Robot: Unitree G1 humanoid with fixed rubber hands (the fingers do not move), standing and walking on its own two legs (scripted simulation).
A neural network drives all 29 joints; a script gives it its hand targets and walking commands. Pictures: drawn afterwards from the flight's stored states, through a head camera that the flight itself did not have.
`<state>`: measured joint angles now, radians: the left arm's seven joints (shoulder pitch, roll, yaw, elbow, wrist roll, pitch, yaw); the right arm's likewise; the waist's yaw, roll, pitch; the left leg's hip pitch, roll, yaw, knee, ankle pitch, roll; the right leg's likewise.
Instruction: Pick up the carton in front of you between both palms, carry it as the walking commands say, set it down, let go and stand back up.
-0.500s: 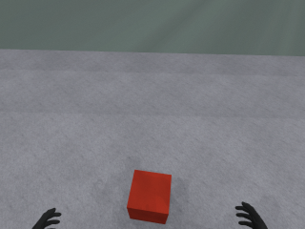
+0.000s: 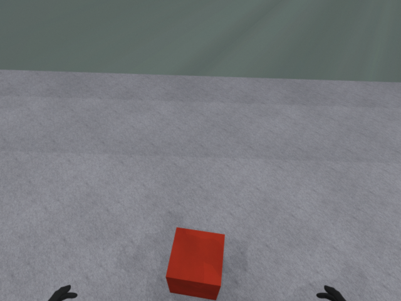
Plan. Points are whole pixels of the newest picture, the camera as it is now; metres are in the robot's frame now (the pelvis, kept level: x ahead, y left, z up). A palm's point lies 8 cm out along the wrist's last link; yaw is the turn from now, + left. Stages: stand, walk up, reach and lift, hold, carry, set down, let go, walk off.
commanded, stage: stand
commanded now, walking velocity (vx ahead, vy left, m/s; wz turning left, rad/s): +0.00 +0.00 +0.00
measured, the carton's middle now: (196, 264) +0.40 +0.00 -0.65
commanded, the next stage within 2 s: none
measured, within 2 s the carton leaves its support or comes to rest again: neither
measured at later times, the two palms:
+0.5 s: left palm out of the picture +0.09 +0.30 -0.09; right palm out of the picture +0.09 -0.30 -0.10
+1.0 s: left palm out of the picture +0.08 +0.31 -0.09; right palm out of the picture +0.08 -0.31 -0.10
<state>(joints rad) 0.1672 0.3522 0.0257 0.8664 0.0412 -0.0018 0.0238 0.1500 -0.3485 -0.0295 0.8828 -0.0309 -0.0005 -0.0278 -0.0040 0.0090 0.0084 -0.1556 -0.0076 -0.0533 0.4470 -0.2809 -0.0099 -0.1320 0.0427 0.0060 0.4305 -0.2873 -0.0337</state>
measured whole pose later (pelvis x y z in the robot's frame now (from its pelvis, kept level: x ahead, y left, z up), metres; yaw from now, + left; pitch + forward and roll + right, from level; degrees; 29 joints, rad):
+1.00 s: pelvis -0.02 +0.00 +0.01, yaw +0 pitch -2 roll +0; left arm 0.11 0.37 0.02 1.03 0.02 -0.02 0.01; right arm 0.12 -0.39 0.00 1.03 -0.02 -0.01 -0.02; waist 0.00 0.02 0.03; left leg -0.11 0.00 -0.06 0.35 -0.20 -0.02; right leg -0.09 0.04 0.00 0.33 -0.21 -0.03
